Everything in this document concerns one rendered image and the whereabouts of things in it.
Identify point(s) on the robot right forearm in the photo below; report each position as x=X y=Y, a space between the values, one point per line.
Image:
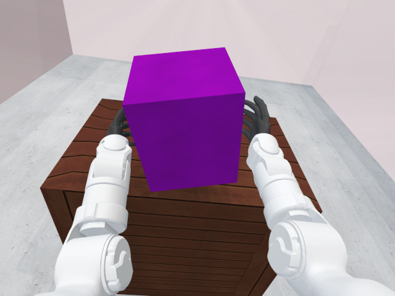
x=277 y=186

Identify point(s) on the left robot upper arm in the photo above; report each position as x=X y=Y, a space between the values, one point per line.
x=93 y=266

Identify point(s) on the carton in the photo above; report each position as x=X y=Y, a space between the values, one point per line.
x=185 y=112

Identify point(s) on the pedestal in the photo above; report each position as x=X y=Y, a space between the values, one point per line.
x=197 y=241

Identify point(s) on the robot right hand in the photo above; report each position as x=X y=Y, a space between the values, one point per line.
x=260 y=118

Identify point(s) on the robot left hand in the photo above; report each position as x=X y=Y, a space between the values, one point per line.
x=118 y=125

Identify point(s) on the robot left forearm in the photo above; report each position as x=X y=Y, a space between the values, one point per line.
x=103 y=210

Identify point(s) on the right robot upper arm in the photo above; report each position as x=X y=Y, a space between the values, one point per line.
x=313 y=260

